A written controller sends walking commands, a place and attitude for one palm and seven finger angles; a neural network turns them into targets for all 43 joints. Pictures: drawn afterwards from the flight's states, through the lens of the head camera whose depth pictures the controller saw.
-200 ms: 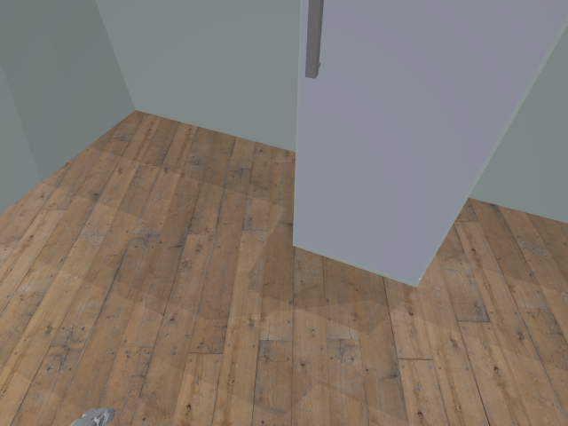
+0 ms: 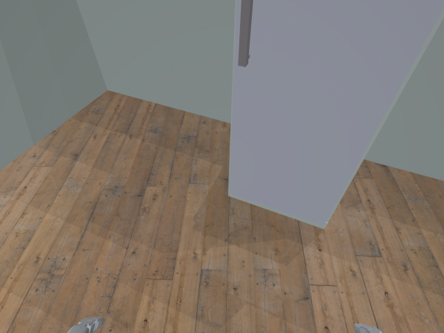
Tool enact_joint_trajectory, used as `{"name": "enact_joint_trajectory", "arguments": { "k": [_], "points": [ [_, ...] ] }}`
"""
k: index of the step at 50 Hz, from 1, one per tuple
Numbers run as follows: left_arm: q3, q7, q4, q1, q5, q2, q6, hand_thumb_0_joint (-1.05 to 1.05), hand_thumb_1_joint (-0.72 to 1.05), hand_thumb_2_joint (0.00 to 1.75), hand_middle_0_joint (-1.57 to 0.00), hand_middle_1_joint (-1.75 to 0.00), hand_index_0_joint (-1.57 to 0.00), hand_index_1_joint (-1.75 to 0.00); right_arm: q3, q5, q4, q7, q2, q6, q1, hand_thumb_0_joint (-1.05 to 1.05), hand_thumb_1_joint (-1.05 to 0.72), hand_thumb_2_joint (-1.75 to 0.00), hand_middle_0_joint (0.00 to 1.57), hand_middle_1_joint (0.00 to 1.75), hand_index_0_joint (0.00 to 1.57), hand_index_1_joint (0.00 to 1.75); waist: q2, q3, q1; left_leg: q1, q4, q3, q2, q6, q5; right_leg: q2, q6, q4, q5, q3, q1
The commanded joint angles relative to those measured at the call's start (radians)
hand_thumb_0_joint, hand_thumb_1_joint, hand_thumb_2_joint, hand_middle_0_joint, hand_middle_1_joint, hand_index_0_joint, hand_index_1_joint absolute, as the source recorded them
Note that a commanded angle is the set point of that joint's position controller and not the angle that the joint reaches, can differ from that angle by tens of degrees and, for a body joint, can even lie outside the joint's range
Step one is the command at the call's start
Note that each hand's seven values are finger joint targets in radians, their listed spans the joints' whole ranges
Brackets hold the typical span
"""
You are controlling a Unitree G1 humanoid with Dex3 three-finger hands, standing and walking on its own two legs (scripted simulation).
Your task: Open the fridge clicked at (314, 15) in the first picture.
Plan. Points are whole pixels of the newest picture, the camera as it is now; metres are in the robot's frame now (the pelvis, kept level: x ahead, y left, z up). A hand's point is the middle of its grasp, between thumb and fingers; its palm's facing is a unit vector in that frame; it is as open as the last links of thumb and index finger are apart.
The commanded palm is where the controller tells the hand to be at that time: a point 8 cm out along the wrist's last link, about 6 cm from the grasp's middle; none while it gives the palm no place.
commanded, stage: stand and wait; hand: left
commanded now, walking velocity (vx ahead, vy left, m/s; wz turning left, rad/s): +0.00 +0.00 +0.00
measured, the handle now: (249, 2) +0.87 -0.02 +0.24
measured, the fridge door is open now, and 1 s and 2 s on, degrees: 0 0 0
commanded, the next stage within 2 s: look at it before walking up in 0.62 s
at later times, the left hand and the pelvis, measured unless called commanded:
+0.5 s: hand out of the picture +0.06 +0.24 -0.15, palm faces -0.03 -0.94 -0.35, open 7.4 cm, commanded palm none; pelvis -0.01 -0.01 +0.00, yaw +0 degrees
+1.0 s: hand out of the picture +0.07 +0.23 -0.15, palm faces -0.04 -0.94 -0.33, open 7.4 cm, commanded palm none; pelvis -0.02 -0.02 +0.01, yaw +0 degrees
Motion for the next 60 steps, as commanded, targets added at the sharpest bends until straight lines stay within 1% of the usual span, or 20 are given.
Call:
{"name": "enact_joint_trajectory", "arguments": {
  "k": [1, 3, 7, 11, 17, 19, 24, 26, 30, 32, 34, 36, 42, 43, 47, 50, 51, 53, 58, 60],
  "points": [
    [0.053, 0.018, -0.062, -0.038, -0.004, 0.222, -0.029, 0.00, 0.90, 0.90, -0.20, -0.30, -0.20, -0.30, -0.052, 0.005, -0.054, -0.018, -0.203, -0.021, -0.045, 0.00, -0.90, -0.90, 0.20, 0.30, 0.20, 0.30, -0.015, -0.078, 0.000, 0.017, -0.078, -0.082, 0.117, 0.030, 0.257, -0.095, -0.049, -0.067, 0.262, 0.072, 0.028],
    [0.054, 0.017, -0.058, -0.035, -0.004, 0.219, -0.029, 0.00, 0.90, 0.90, -0.20, -0.30, -0.20, -0.30, -0.053, 0.004, -0.046, -0.019, -0.202, -0.023, -0.049, 0.00, -0.90, -0.90, 0.20, 0.30, 0.20, 0.30, -0.005, -0.077, 0.001, 0.026, -0.079, -0.081, 0.118, 0.029, 0.261, -0.094, -0.049, -0.074, 0.266, 0.077, 0.024],
    [0.055, 0.017, -0.047, -0.031, -0.005, 0.219, -0.032, 0.00, 0.90, 0.90, -0.20, -0.30, -0.20, -0.30, -0.052, 0.006, -0.034, -0.020, -0.200, -0.022, -0.042, 0.00, -0.90, -0.90, 0.20, 0.30, 0.20, 0.30, -0.009, -0.083, -0.001, 0.030, -0.086, -0.080, 0.120, 0.025, 0.253, -0.098, -0.051, -0.085, 0.276, 0.081, 0.037],
    [0.055, 0.016, -0.030, -0.030, -0.006, 0.221, -0.032, 0.00, 0.90, 0.90, -0.20, -0.30, -0.20, -0.30, -0.049, 0.007, -0.016, -0.019, -0.202, -0.021, -0.038, 0.00, -0.90, -0.90, 0.20, 0.30, 0.20, 0.30, -0.007, -0.069, 0.001, 0.023, -0.099, -0.085, 0.122, 0.024, 0.231, -0.097, -0.051, -0.099, 0.251, 0.084, 0.037],
    [0.054, 0.016, -0.007, -0.025, -0.007, 0.226, -0.033, 0.00, 0.90, 0.90, -0.20, -0.30, -0.20, -0.30, -0.045, 0.009, 0.010, -0.019, -0.207, -0.022, -0.022, 0.00, -0.90, -0.90, 0.20, 0.30, 0.20, 0.30, -0.011, -0.072, 0.001, 0.028, -0.112, -0.090, 0.125, 0.021, 0.223, -0.100, -0.051, -0.113, 0.245, 0.087, 0.049],
    [0.053, 0.015, 0.000, -0.024, -0.008, 0.223, -0.033, 0.00, 0.90, 0.90, -0.20, -0.30, -0.20, -0.30, -0.045, 0.010, 0.017, -0.019, -0.208, -0.021, -0.023, 0.00, -0.90, -0.90, 0.20, 0.30, 0.20, 0.30, -0.015, -0.053, 0.002, 0.025, -0.118, -0.089, 0.126, 0.020, 0.204, -0.100, -0.050, -0.126, 0.226, 0.089, 0.037],
    [0.052, 0.014, 0.009, -0.027, -0.007, 0.226, -0.032, 0.00, 0.90, 0.90, -0.20, -0.30, -0.20, -0.30, -0.043, 0.009, 0.032, -0.018, -0.213, -0.020, -0.015, 0.00, -0.90, -0.90, 0.20, 0.30, 0.20, 0.30, -0.010, -0.042, 0.003, 0.018, -0.135, -0.094, 0.126, 0.018, 0.163, -0.097, -0.050, -0.142, 0.166, 0.099, 0.024],
    [0.052, 0.014, 0.012, -0.025, -0.006, 0.228, -0.034, 0.00, 0.90, 0.90, -0.20, -0.30, -0.20, -0.30, -0.043, 0.010, 0.033, -0.017, -0.209, -0.020, -0.013, 0.00, -0.90, -0.90, 0.20, 0.30, 0.20, 0.30, -0.020, -0.040, 0.003, 0.014, -0.135, -0.093, 0.125, 0.017, 0.153, -0.100, -0.051, -0.150, 0.153, 0.100, 0.022],
    [0.052, 0.014, 0.012, -0.026, -0.006, 0.227, -0.035, 0.00, 0.90, 0.90, -0.20, -0.30, -0.20, -0.30, -0.043, 0.009, 0.039, -0.016, -0.210, -0.021, -0.005, 0.00, -0.90, -0.90, 0.20, 0.30, 0.20, 0.30, -0.023, -0.047, 0.002, 0.018, -0.135, -0.097, 0.127, 0.017, 0.165, -0.099, -0.051, -0.153, 0.158, 0.100, 0.026],
    [0.052, 0.013, 0.014, -0.028, -0.006, 0.227, -0.035, 0.00, 0.90, 0.90, -0.20, -0.30, -0.20, -0.30, -0.041, 0.009, 0.041, -0.016, -0.210, -0.021, -0.007, 0.00, -0.90, -0.90, 0.20, 0.30, 0.20, 0.30, -0.013, -0.036, 0.002, 0.013, -0.140, -0.095, 0.127, 0.015, 0.156, -0.100, -0.051, -0.157, 0.149, 0.104, 0.019],
    [0.052, 0.013, 0.014, -0.028, -0.006, 0.226, -0.035, 0.00, 0.90, 0.90, -0.20, -0.30, -0.20, -0.30, -0.042, 0.008, 0.043, -0.016, -0.210, -0.021, -0.006, 0.00, -0.90, -0.90, 0.20, 0.30, 0.20, 0.30, -0.023, -0.034, 0.000, 0.016, -0.143, -0.095, 0.126, 0.014, 0.151, -0.099, -0.051, -0.161, 0.139, 0.107, 0.011],
    [0.051, 0.014, 0.012, -0.026, -0.006, 0.226, -0.036, 0.00, 0.90, 0.90, -0.20, -0.30, -0.20, -0.30, -0.042, 0.009, 0.043, -0.016, -0.209, -0.022, -0.004, 0.00, -0.90, -0.90, 0.20, 0.30, 0.20, 0.30, -0.022, -0.044, 0.001, 0.022, -0.138, -0.095, 0.127, 0.014, 0.164, -0.101, -0.052, -0.161, 0.155, 0.107, 0.017],
    [0.052, 0.014, 0.014, -0.031, -0.006, 0.225, -0.037, 0.00, 0.90, 0.90, -0.20, -0.30, -0.20, -0.30, -0.043, 0.009, 0.045, -0.016, -0.209, -0.022, -0.002, 0.00, -0.90, -0.90, 0.20, 0.30, 0.20, 0.30, -0.017, -0.039, -0.001, 0.023, -0.143, -0.094, 0.130, 0.012, 0.170, -0.098, -0.050, -0.161, 0.166, 0.104, 0.016],
    [0.051, 0.014, 0.014, -0.027, -0.006, 0.222, -0.036, 0.00, 0.90, 0.90, -0.20, -0.30, -0.20, -0.30, -0.043, 0.009, 0.045, -0.016, -0.209, -0.022, -0.008, 0.00, -0.90, -0.90, 0.20, 0.30, 0.20, 0.30, -0.004, -0.033, 0.001, 0.026, -0.146, -0.094, 0.130, 0.012, 0.163, -0.097, -0.049, -0.165, 0.156, 0.105, 0.010],
    [0.052, 0.013, 0.012, -0.026, -0.005, 0.223, -0.037, 0.00, 0.90, 0.90, -0.20, -0.30, -0.20, -0.30, -0.042, 0.010, 0.045, -0.016, -0.208, -0.023, -0.002, 0.00, -0.90, -0.90, 0.20, 0.30, 0.20, 0.30, -0.011, -0.049, 0.001, 0.025, -0.144, -0.097, 0.131, 0.013, 0.178, -0.097, -0.049, -0.159, 0.174, 0.101, 0.027],
    [0.052, 0.014, 0.013, -0.026, -0.005, 0.224, -0.037, 0.00, 0.90, 0.90, -0.20, -0.30, -0.20, -0.30, -0.043, 0.011, 0.043, -0.016, -0.209, -0.021, -0.004, 0.00, -0.90, -0.90, 0.20, 0.30, 0.20, 0.30, -0.014, -0.043, 0.000, 0.028, -0.144, -0.095, 0.131, 0.012, 0.174, -0.097, -0.049, -0.164, 0.172, 0.101, 0.021],
    [0.052, 0.014, 0.013, -0.023, -0.005, 0.221, -0.037, 0.00, 0.90, 0.90, -0.20, -0.30, -0.20, -0.30, -0.043, 0.010, 0.043, -0.016, -0.206, -0.022, -0.008, 0.00, -0.90, -0.90, 0.20, 0.30, 0.20, 0.30, -0.005, -0.040, 0.002, 0.028, -0.143, -0.095, 0.130, 0.013, 0.177, -0.098, -0.049, -0.165, 0.175, 0.103, 0.020],
    [0.052, 0.014, 0.014, -0.023, -0.005, 0.223, -0.038, 0.00, 0.90, 0.90, -0.20, -0.30, -0.20, -0.30, -0.043, 0.011, 0.044, -0.016, -0.208, -0.022, -0.004, 0.00, -0.90, -0.90, 0.20, 0.30, 0.20, 0.30, -0.021, -0.056, 0.000, 0.037, -0.142, -0.095, 0.132, 0.012, 0.190, -0.099, -0.049, -0.163, 0.192, 0.102, 0.031],
    [0.052, 0.014, 0.016, -0.020, -0.006, 0.222, -0.037, 0.00, 0.90, 0.90, -0.20, -0.30, -0.20, -0.30, -0.042, 0.011, 0.047, -0.018, -0.210, -0.023, -0.010, 0.00, -0.90, -0.90, 0.20, 0.30, 0.20, 0.30, -0.004, -0.053, 0.002, 0.040, -0.144, -0.095, 0.134, 0.012, 0.210, -0.099, -0.048, -0.158, 0.217, 0.097, 0.037],
    [0.051, 0.015, 0.019, -0.016, -0.005, 0.223, -0.039, 0.00, 0.90, 0.90, -0.20, -0.30, -0.20, -0.30, -0.043, 0.012, 0.044, -0.018, -0.208, -0.022, -0.008, 0.00, -0.90, -0.90, 0.20, 0.30, 0.20, 0.30, -0.014, -0.059, 0.001, 0.050, -0.138, -0.092, 0.135, 0.012, 0.221, -0.101, -0.049, -0.161, 0.236, 0.097, 0.038]
  ]
}}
